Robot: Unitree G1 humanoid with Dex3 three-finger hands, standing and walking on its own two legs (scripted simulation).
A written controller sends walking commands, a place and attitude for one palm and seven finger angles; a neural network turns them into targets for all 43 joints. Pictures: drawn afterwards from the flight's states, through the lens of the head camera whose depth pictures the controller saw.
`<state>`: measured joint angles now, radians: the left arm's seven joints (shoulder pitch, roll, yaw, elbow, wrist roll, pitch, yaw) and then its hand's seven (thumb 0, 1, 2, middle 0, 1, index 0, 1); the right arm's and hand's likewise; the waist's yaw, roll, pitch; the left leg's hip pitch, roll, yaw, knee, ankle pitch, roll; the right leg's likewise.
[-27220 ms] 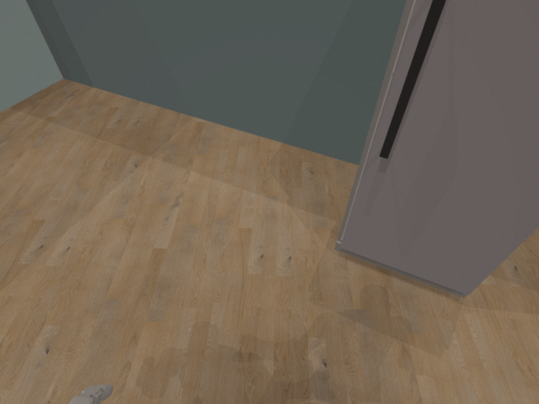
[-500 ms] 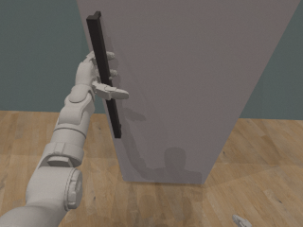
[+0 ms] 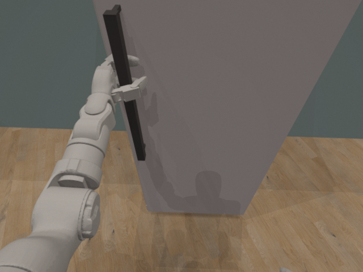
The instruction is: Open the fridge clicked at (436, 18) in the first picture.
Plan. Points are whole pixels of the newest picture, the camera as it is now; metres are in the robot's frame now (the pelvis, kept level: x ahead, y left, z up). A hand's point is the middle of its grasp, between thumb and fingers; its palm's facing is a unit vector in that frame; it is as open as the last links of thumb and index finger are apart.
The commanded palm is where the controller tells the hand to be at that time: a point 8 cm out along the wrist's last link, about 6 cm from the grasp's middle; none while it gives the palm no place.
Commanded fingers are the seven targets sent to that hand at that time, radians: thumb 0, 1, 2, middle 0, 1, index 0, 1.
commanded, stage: grip the handle and tug to test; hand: left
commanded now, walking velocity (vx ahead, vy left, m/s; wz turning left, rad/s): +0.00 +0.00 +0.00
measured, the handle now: (132, 101) +0.51 +0.15 +0.11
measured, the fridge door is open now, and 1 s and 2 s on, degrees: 0 1 26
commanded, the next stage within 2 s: pull the door a little, standing still in 0.84 s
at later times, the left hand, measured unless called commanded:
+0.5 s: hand (133, 86) +0.46 +0.12 +0.19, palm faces +0.04 -1.00 -0.01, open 5.6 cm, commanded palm +0.43 +0.16 +0.19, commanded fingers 0.00 0.90 0.90 -0.45 -1.40 -0.45 -1.40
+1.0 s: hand (133, 90) +0.44 +0.12 +0.19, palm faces +0.03 -1.00 +0.00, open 5.8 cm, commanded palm +0.42 +0.17 +0.19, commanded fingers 0.00 0.90 0.90 -0.45 -1.40 -0.45 -1.40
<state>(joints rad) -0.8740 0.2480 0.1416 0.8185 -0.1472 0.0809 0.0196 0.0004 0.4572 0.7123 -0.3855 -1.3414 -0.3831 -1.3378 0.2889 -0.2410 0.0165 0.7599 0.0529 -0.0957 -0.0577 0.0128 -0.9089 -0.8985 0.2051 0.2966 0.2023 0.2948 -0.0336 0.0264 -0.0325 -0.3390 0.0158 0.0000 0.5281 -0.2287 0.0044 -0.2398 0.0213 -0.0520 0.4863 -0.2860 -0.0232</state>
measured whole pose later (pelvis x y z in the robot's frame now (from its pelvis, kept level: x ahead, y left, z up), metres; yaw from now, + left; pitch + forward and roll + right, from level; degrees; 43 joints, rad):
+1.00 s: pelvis +0.05 +0.00 +0.01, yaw -3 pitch +1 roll +0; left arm -0.48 0.20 0.17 0.25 -0.16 0.31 0.00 0.01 0.76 0.77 -0.31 -1.40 -0.30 -1.40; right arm 0.22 -0.24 0.01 0.67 0.06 -0.01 -0.06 0.01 -0.91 -0.90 0.20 0.30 0.20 0.29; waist 0.00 0.04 -0.08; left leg -0.18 0.03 0.05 0.43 -0.26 0.00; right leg -0.11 0.03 0.00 0.40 -0.29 -0.02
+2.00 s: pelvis -0.02 -0.05 -0.02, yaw +5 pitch -1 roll +2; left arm 0.12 0.22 -0.04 -0.52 -0.01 0.01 0.11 -0.10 0.64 0.69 -0.36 -1.37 -0.14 -1.12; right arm 0.20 -0.18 0.02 0.59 -0.04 -0.01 -0.09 0.02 -0.91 -0.90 0.20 0.30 0.20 0.29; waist -0.06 0.02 0.07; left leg -0.37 0.02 0.06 0.67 -0.29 -0.01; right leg -0.38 0.01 -0.10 0.87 -0.47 -0.02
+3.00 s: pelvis -0.03 -0.45 -0.01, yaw +52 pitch -3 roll -1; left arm 0.05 0.23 -0.10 -0.51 0.01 -0.03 0.01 -0.12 0.55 0.89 -0.38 -1.34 -0.13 -1.12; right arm 0.12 -0.16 0.00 0.59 -0.03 -0.06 -0.03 0.01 -0.91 -0.90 0.20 0.30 0.20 0.29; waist -0.01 -0.01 0.18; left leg -0.33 0.12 -0.04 0.62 -0.24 -0.07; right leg -0.49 0.01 -0.01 0.98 -0.37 0.03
